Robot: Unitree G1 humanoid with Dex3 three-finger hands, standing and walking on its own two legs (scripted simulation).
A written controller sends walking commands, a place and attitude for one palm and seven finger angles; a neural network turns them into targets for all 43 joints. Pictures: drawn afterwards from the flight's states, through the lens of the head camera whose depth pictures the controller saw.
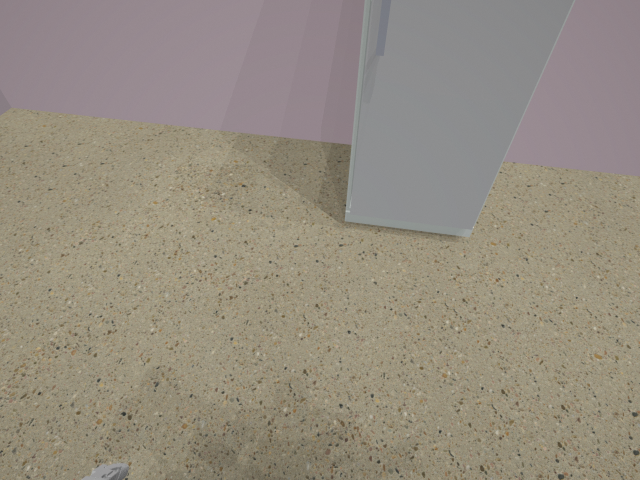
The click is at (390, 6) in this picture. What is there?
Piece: fridge door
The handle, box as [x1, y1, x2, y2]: [376, 0, 390, 55]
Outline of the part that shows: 390,0 382,0 376,47 376,54 383,55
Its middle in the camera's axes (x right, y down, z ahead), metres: +0.17 -0.65 +1.02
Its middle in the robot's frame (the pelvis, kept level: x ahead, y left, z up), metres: +1.22 -0.11 +0.17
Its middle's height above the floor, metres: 0.94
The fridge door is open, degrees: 0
